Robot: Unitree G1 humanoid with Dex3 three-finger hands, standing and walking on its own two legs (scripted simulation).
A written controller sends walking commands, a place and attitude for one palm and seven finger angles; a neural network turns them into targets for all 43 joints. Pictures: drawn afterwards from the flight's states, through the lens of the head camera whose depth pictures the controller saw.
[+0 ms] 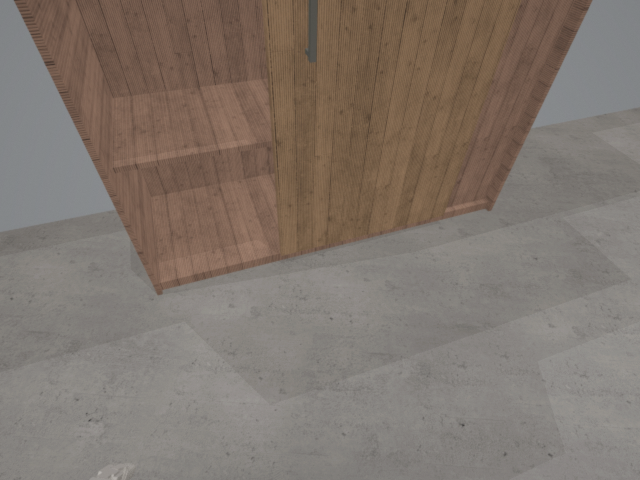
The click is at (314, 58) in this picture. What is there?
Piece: wardrobe's sliding door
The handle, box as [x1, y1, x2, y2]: [305, 0, 317, 62]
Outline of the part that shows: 317,0 309,0 308,47 305,48 305,53 308,56 308,60 310,62 315,61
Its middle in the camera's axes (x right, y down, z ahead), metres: -0.03 -0.57 +0.89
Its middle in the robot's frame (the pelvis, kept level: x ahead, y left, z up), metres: +1.07 +0.09 +0.21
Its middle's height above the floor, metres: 0.98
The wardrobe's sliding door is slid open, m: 0.47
